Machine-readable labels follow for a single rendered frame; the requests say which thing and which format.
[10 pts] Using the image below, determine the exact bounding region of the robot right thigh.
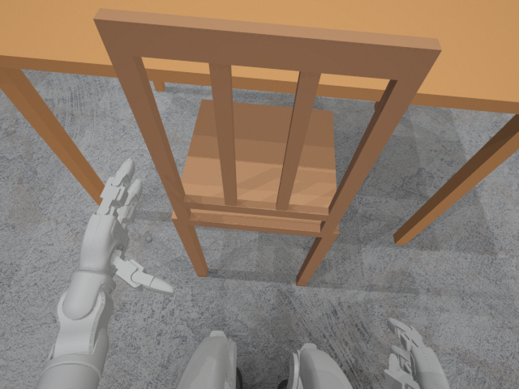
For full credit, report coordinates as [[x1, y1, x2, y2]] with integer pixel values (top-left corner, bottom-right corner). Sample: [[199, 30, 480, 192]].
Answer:
[[290, 348, 353, 389]]

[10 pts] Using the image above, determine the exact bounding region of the robot left shin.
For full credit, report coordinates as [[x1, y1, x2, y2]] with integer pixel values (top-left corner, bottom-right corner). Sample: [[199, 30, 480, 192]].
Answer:
[[209, 331, 236, 389]]

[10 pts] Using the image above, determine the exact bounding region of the table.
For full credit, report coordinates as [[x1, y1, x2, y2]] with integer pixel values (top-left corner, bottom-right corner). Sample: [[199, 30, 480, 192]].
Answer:
[[0, 0, 519, 245]]

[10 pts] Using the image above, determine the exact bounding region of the left robot forearm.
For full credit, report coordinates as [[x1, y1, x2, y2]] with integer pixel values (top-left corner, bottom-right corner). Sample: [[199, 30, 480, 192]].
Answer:
[[36, 270, 116, 389]]

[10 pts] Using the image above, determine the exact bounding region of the chair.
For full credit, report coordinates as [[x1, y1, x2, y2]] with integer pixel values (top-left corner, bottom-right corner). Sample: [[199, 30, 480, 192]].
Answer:
[[93, 8, 442, 287]]

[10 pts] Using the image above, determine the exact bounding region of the left robot hand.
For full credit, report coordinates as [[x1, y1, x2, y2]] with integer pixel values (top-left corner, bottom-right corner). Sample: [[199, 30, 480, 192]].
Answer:
[[79, 158, 175, 295]]

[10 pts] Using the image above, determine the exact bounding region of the right robot hand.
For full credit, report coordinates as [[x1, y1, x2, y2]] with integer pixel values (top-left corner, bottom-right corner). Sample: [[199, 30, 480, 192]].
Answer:
[[384, 318, 450, 389]]

